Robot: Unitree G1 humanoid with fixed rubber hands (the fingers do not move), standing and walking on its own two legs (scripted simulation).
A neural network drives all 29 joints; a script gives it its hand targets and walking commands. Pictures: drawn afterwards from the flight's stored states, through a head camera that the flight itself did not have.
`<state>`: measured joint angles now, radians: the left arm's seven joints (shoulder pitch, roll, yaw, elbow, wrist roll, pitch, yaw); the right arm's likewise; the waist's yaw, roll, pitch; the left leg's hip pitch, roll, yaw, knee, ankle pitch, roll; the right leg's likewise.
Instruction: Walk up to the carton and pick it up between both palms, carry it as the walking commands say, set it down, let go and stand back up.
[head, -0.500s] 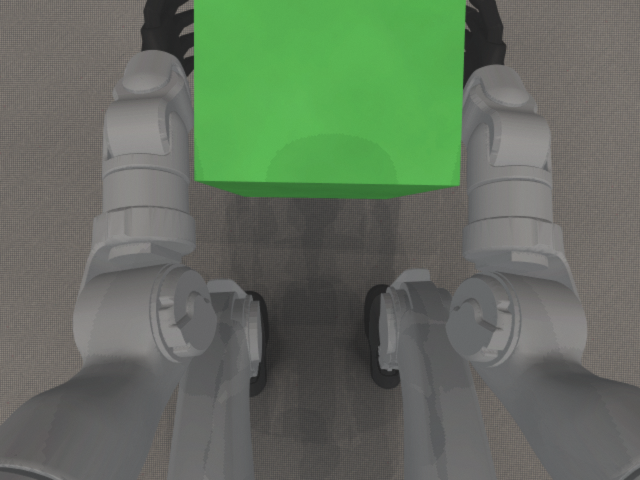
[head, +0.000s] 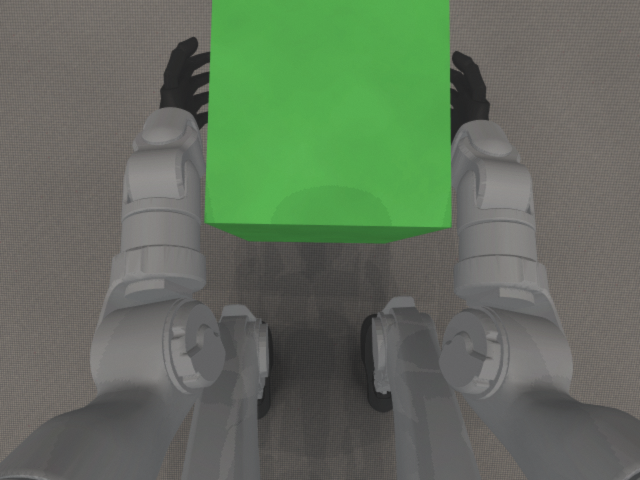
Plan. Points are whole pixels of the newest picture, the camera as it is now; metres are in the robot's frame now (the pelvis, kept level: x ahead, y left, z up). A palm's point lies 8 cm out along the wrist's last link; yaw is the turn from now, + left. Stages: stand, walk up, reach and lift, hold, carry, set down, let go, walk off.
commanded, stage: reach and lift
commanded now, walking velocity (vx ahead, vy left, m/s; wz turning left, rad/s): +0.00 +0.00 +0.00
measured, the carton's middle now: (322, 140) +0.50 -0.01 -0.13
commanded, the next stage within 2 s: none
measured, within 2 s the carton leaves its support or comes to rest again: neither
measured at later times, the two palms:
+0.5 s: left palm (152, 106) +0.48 +0.14 +0.02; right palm (498, 119) +0.46 -0.17 +0.01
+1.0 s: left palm (108, 91) +0.46 +0.15 +0.09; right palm (550, 107) +0.44 -0.17 +0.09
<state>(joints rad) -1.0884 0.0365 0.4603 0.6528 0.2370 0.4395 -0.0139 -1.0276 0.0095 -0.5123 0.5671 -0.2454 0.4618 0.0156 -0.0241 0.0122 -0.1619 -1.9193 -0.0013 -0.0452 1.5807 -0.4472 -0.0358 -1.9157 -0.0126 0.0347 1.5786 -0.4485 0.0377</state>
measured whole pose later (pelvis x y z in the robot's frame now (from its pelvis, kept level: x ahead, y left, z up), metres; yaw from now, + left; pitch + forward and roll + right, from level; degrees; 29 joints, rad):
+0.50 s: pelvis +0.01 +0.00 +0.06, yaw +0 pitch +40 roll +0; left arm -0.93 -0.02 0.46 0.62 0.27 0.43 -0.04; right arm -0.88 0.06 -0.51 0.54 -0.26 0.45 0.03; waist -0.02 0.01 -0.19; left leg -1.66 0.01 -0.04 1.37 -0.42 -0.03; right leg -1.66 -0.01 0.03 1.37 -0.41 0.03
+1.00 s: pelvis +0.03 +0.00 +0.13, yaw +0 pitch +33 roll +0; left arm -0.76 -0.07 0.46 0.54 0.31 0.42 -0.08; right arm -0.70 0.12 -0.49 0.45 -0.29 0.45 0.06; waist -0.01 0.00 -0.16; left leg -1.32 0.01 -0.03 1.09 -0.35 -0.03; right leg -1.32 -0.01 0.03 1.09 -0.35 0.03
